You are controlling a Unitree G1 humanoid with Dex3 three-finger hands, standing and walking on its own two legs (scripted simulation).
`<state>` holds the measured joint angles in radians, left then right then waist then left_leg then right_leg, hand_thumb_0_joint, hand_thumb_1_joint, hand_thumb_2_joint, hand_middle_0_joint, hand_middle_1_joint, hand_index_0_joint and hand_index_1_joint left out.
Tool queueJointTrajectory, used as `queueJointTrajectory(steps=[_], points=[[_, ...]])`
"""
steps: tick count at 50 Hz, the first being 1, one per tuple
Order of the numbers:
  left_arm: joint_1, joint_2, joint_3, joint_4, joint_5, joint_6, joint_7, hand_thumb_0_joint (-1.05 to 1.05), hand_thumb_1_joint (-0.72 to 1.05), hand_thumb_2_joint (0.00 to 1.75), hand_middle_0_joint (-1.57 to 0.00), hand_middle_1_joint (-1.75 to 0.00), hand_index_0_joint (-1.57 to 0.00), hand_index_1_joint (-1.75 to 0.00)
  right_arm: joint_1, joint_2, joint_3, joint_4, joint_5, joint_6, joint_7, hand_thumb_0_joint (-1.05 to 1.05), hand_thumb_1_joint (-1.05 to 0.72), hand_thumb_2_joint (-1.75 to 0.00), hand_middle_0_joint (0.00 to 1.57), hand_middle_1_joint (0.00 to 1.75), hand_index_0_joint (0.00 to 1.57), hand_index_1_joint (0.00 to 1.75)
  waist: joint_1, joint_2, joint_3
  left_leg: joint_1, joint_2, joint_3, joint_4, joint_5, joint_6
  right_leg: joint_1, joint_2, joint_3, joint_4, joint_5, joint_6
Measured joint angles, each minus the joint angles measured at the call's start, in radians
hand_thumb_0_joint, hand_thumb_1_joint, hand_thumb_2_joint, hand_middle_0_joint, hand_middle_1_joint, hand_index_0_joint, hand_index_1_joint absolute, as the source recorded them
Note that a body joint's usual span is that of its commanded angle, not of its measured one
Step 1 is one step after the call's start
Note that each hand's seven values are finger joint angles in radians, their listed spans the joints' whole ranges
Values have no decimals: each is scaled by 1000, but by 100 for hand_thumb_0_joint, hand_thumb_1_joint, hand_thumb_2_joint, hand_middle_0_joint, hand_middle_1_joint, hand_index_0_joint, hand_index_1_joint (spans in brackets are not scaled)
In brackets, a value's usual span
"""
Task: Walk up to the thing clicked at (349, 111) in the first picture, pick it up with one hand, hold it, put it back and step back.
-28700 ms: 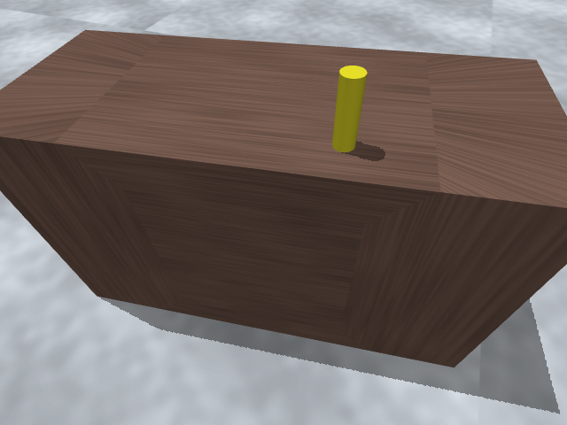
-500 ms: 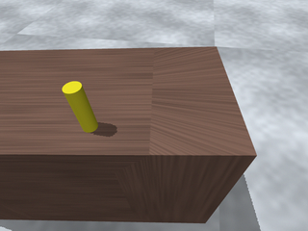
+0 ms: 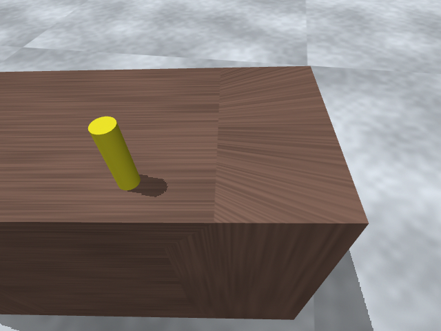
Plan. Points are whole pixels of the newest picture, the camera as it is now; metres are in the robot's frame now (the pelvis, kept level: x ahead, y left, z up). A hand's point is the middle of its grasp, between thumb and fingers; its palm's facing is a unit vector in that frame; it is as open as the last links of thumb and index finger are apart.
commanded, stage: stand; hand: left
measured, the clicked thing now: (117, 156) +0.42 +0.23 +0.10
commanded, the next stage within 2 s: step back in 0.34 s
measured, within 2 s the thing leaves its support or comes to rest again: neither
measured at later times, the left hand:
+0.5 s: hand out of the picture +0.08 +0.27 -0.16, palm faces +0.01 -0.93 -0.37, open 7.4 cm
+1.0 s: hand out of the picture +0.01 +0.30 -0.18, palm faces -0.11 -0.92 -0.38, open 7.4 cm
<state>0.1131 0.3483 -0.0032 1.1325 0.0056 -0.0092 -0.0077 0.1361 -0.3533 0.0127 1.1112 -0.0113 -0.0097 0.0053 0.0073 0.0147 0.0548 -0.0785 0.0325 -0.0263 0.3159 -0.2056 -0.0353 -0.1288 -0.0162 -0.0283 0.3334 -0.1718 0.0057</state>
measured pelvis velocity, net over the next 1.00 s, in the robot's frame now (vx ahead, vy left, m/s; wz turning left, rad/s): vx -0.11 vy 0.04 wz -0.08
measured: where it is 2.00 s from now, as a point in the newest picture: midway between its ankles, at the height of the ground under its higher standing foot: outside the picture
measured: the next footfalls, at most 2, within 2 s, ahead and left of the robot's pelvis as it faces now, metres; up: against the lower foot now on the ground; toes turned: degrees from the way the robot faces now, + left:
right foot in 1.00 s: -0.10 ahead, -0.08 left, +0.00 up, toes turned -1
left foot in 1.36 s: -0.16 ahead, +0.16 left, +0.00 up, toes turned -4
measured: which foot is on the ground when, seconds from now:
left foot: down 0.00-1.00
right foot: down 0.00-0.64, up 0.66-0.98, down 1.00-1.00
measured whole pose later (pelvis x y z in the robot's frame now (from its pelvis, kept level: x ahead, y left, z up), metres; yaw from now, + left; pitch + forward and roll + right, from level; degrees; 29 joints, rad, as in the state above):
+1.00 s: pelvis -0.11 +0.04 -0.03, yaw -5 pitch -2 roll +0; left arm 0.13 0.38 0.06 0.88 0.02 0.05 0.00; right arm 0.14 -0.37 -0.04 0.85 -0.02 0.03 -0.01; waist 0.00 0.00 0.21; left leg -0.36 0.03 0.04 0.69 -0.30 0.01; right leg -0.25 0.04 0.06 0.67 -0.39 -0.01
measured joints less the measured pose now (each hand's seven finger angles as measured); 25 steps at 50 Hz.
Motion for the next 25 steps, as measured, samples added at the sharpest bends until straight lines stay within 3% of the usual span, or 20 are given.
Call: queueJointTrajectory(steps=[19,22,25], points=[[-4,1,13,-22,-10,6,-1,1,90,90,-20,-30,-20,-30,-12,-5,-12,-10,8,10,6,0,-90,-89,20,30,20,30,-2,0,12,-27,2,2,36,-17,4,-22,2,2,24,-9,-1],[-25,9,33,-65,-18,16,4,1,90,90,-21,-30,-20,-30,-33,-19,-28,-43,20,22,6,0,-90,-89,20,30,20,30,-3,4,55,-85,1,-3,126,-43,16,-64,2,-1,81,-24,-4],[-48,20,43,-109,-17,31,7,1,90,90,-21,-30,-20,-30,-47,-38,-43,-79,24,36,4,0,-90,-89,20,30,20,30,-4,1,89,-164,-13,-1,253,-52,50,-109,-9,1,141,-39,-4]])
